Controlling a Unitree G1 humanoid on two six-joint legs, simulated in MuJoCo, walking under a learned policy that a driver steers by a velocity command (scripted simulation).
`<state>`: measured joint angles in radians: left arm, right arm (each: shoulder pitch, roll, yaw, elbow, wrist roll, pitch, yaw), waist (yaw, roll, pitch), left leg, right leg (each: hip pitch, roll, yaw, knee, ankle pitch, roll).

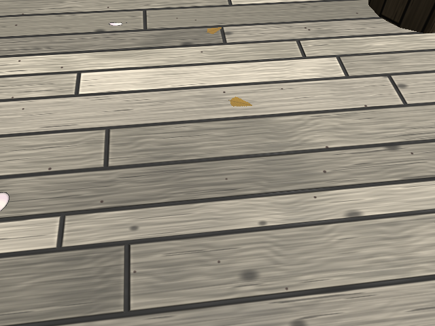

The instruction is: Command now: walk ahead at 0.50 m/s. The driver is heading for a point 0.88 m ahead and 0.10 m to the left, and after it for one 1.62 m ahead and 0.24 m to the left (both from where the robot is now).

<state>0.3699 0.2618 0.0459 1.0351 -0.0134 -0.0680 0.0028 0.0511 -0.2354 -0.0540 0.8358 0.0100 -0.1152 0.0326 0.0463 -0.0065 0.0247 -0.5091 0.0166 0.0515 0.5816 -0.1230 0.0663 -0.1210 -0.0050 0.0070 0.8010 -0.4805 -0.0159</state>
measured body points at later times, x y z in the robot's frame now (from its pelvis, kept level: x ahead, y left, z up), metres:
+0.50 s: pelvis +0.28 -0.03 +0.00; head +0.31 -0.03 +0.45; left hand +0.50 +0.20 -0.09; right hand +0.23 -0.30 -0.14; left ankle +0.11 +0.10 -0.72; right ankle +0.42 -0.14 -0.72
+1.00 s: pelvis +0.55 -0.03 +0.01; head +0.57 -0.03 +0.46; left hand +0.52 +0.23 -0.13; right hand +0.76 -0.25 -0.10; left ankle +0.72 +0.12 -0.69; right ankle +0.42 -0.14 -0.72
